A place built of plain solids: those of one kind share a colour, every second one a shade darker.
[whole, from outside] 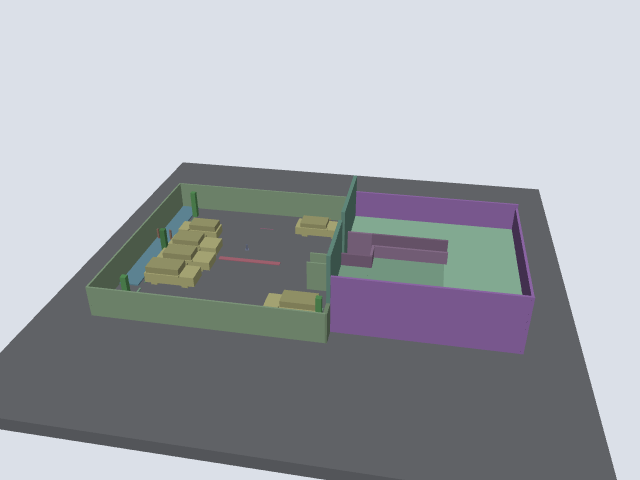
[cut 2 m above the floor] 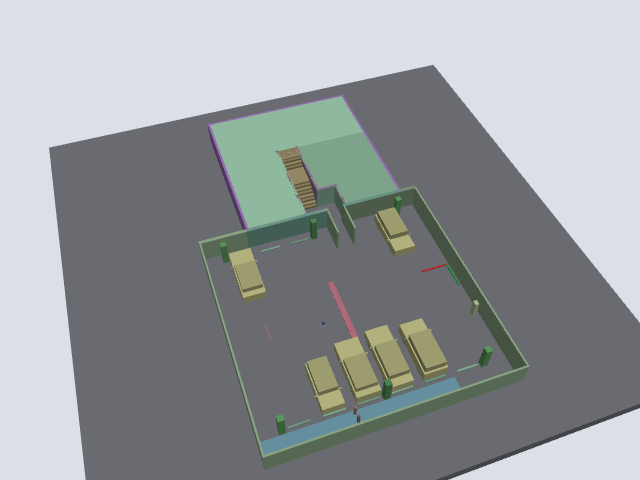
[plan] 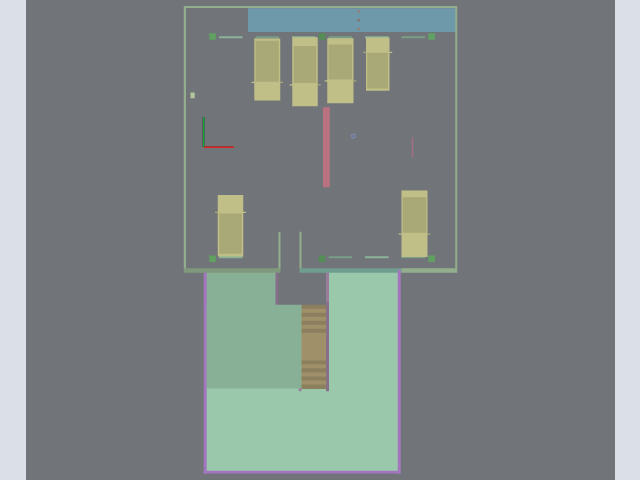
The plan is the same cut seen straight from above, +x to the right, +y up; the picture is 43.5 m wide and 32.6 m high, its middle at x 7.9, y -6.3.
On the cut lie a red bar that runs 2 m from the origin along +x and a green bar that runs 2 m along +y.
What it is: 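The pedestrian entrance of an underground car park of the 2000s; a paved forecourt at street level 2.74 m over the deck; an open stair well of 16 risers of 0.171 m and treads of 0.27 m, 1.66 m wide, two flights in line with a mid landing, across the facade; open to the sky, a lobby into the deck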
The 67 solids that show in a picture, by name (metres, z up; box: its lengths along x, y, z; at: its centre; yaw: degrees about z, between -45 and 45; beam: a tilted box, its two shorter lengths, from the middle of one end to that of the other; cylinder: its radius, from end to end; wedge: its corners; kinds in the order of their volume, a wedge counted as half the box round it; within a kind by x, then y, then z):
{
 "paving_1": {"box": [4.88, 2.19, 2.79], "at": [2.63, -9.62, 1.34]},
 "paving_2": {"box": [6.46, 5.7, 2.79], "at": [3.42, -13.54, 1.34]},
 "paving_3": {"box": [13.0, 5.61, 2.79], "at": [6.69, -19.17, 1.34]},
 "paving_4": {"box": [4.88, 5.7, 2.79], "at": [10.75, -13.54, 1.34]},
 "paving_5": {"box": [4.88, 2.19, 2.79], "at": [10.75, -9.62, 1.34]},
 "stair_step_1": {"box": [1.68, 0.32, 2.62], "at": [7.48, -16.27, 1.26]},
 "stair_step_2": {"box": [1.68, 0.59, 2.45], "at": [7.48, -16.13, 1.17]},
 "stair_step_3": {"box": [1.68, 0.87, 2.28], "at": [7.48, -15.99, 1.09]},
 "stair_step_4": {"box": [1.68, 1.14, 2.1], "at": [7.48, -15.86, 1.0]},
 "stair_step_5": {"box": [1.68, 1.41, 1.93], "at": [7.48, -15.72, 0.92]},
 "stair_step_6": {"box": [1.68, 1.68, 1.76], "at": [7.48, -15.59, 0.83]},
 "stair_step_7": {"box": [1.68, 1.95, 1.59], "at": [7.48, -15.45, 0.75]},
 "stair_step_8": {"box": [1.68, 3.82, 1.42], "at": [7.48, -14.52, 0.66]},
 "stair_step_9": {"box": [1.68, 4.1, 1.25], "at": [7.48, -14.38, 0.57]},
 "stair_step_10": {"box": [1.68, 4.37, 1.08], "at": [7.48, -14.24, 0.49]},
 "stair_step_11": {"box": [1.68, 4.64, 0.91], "at": [7.48, -14.11, 0.4]},
 "stair_step_12": {"box": [1.68, 4.91, 0.73], "at": [7.48, -13.97, 0.32]},
 "stair_step_13": {"box": [1.68, 5.18, 0.56], "at": [7.48, -13.84, 0.23]},
 "stair_step_14": {"box": [1.68, 5.46, 0.39], "at": [7.48, -13.7, 0.15]},
 "stair_step_15": {"box": [1.68, 5.73, 0.22], "at": [7.48, -13.56, 0.06]},
 "car_1": {"box": [1.54, 2.74, 0.52], "at": [1.82, -5.86, 1.21]},
 "car_2": {"box": [1.74, 4.17, 0.77], "at": [1.82, -5.33, 0.56]},
 "car_3": {"box": [1.78, 4.21, 0.84], "at": [4.31, 5.28, 0.6]},
 "car_4": {"box": [1.58, 2.79, 0.56], "at": [4.31, 5.85, 1.3]},
 "car_5": {"box": [1.73, 4.69, 0.73], "at": [6.88, 5.12, 0.55]},
 "car_6": {"box": [1.53, 2.51, 0.51], "at": [6.88, 5.61, 1.17]},
 "car_7": {"box": [1.79, 4.4, 0.73], "at": [9.28, 5.2, 0.55]},
 "car_8": {"box": [1.59, 2.38, 0.46], "at": [9.28, 5.79, 1.14]},
 "car_9": {"box": [1.41, 2.43, 0.51], "at": [11.82, 5.2, 1.2]},
 "car_10": {"box": [1.61, 3.62, 0.76], "at": [11.82, 5.64, 0.56]},
 "car_11": {"box": [1.79, 4.52, 0.72], "at": [14.32, -5.2, 0.54]},
 "car_12": {"box": [1.59, 2.42, 0.41], "at": [14.32, -4.6, 1.1]},
 "boundary_1": {"box": [0.2, 13.86, 4.85], "at": [0.1, -15.25, 2.37]},
 "boundary_2": {"box": [13.4, 0.2, 4.8], "at": [6.69, -22.07, 2.35]},
 "boundary_3": {"box": [0.2, 13.86, 5.13], "at": [13.28, -15.25, 2.51]},
 "wall_1": {"box": [0.15, 17.97, 2.62], "at": [-1.27, 0.61, 1.26]},
 "wall_2": {"box": [6.57, 0.3, 2.62], "at": [1.94, -8.37, 1.26]},
 "wall_3": {"box": [0.15, 2.48, 2.59], "at": [5.15, -6.98, 1.25]},
 "wall_4": {"box": [0.15, 2.48, 2.59], "at": [6.58, -6.98, 1.25]},
 "wall_5": {"box": [18.58, 0.15, 2.62], "at": [7.94, 9.53, 1.26]},
 "wall_6": {"box": [10.73, 0.3, 2.62], "at": [11.87, -8.37, 1.26]},
 "wall_7": {"box": [0.15, 17.97, 2.62], "at": [17.16, 0.61, 1.26]},
 "facade_1": {"box": [5.28, 0.3, 6.56], "at": [2.58, -8.37, 3.23]},
 "facade_2": {"box": [6.94, 0.3, 6.56], "at": [9.97, -8.37, 3.23]},
 "rim_guard_1": {"box": [0.2, 2.38, 3.81], "at": [4.97, -9.71, 1.85]},
 "rim_guard_2": {"box": [1.78, 0.2, 3.81], "at": [5.76, -10.8, 1.85]},
 "rim_guard_3": {"box": [0.2, 5.88, 3.81], "at": [6.55, -13.64, 1.85]},
 "rim_guard_4": {"box": [0.2, 6.08, 3.81], "at": [8.41, -13.54, 1.85]},
 "rim_guard_5": {"box": [0.2, 2.38, 3.81], "at": [8.41, -9.71, 1.85]},
 "walkway_1": {"box": [14.08, 1.63, 0.17], "at": [10.04, 8.63, 0.04]},
 "column_1": {"box": [0.45, 0.45, 2.59], "at": [0.6, -7.57, 1.25]},
 "column_2": {"box": [0.45, 0.45, 2.59], "at": [0.6, 7.52, 1.25]},
 "column_3": {"box": [0.45, 0.45, 2.59], "at": [8.04, -7.57, 1.25]},
 "column_4": {"box": [0.45, 0.45, 2.59], "at": [8.04, 7.52, 1.25]},
 "column_5": {"box": [0.45, 0.45, 2.59], "at": [15.48, -7.57, 1.25]},
 "column_6": {"box": [0.45, 0.45, 2.59], "at": [15.48, 7.52, 1.25]},
 "wheelstop_1": {"box": [1.6, 0.15, 0.15], "at": [1.84, -7.47, 0.03]},
 "wheelstop_2": {"box": [1.6, 0.15, 0.15], "at": [1.84, 7.47, 0.03]},
 "wheelstop_3": {"box": [1.6, 0.15, 0.15], "at": [4.32, 7.47, 0.03]},
 "wheelstop_4": {"box": [1.6, 0.15, 0.15], "at": [6.8, 7.47, 0.03]},
 "wheelstop_5": {"box": [1.6, 0.15, 0.15], "at": [9.28, -7.47, 0.03]},
 "wheelstop_6": {"box": [1.6, 0.15, 0.15], "at": [9.28, 7.47, 0.03]},
 "wheelstop_7": {"box": [1.6, 0.15, 0.15], "at": [11.76, -7.47, 0.03]},
 "wheelstop_8": {"box": [1.6, 0.15, 0.15], "at": [11.76, 7.47, 0.03]},
 "wheelstop_9": {"box": [1.6, 0.15, 0.15], "at": [14.24, 7.47, 0.03]},
 "hump_1": {"box": [0.46, 5.44, 0.12], "at": [8.34, 0.0, 0.01]},
 "pay_station_1": {"box": [0.3, 0.4, 1.5], "at": [-0.75, 3.52, 0.7]}
}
